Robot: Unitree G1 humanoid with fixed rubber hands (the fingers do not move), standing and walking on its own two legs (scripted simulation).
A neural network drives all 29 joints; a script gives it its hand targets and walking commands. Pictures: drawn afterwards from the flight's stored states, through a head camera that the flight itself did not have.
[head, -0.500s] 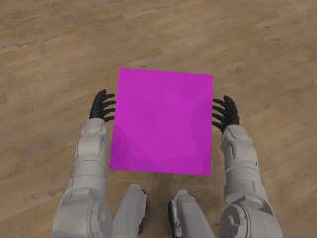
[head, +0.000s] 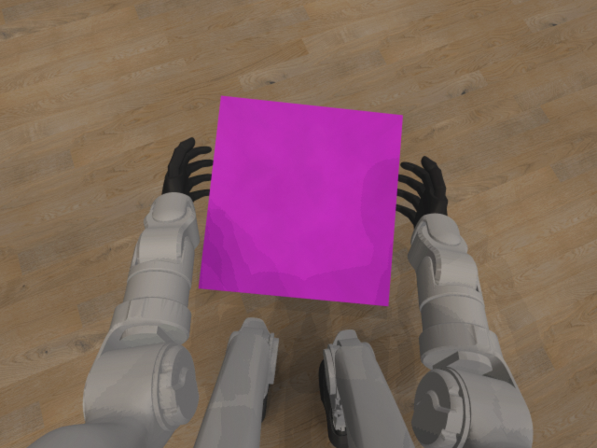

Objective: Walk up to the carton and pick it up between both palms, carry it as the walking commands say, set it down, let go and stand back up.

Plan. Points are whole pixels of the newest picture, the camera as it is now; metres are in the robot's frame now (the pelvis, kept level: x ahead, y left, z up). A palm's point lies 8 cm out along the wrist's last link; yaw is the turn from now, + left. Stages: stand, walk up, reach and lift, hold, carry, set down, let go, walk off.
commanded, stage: set down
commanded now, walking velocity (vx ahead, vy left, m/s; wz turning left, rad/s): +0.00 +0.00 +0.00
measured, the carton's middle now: (300, 207) +0.45 +0.02 -0.17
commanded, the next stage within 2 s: none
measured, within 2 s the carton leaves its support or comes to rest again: neither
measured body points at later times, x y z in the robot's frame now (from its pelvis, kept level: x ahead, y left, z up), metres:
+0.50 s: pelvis -0.02 +0.00 -0.07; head +0.24 +0.03 +0.29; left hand +0.46 +0.19 -0.17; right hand +0.45 -0.15 -0.16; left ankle +0.09 +0.09 -0.56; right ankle +0.05 -0.11 -0.56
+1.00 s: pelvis -0.03 +0.00 -0.14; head +0.27 +0.03 +0.19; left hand +0.49 +0.19 -0.26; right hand +0.47 -0.15 -0.25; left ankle +0.09 +0.09 -0.56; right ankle +0.05 -0.11 -0.56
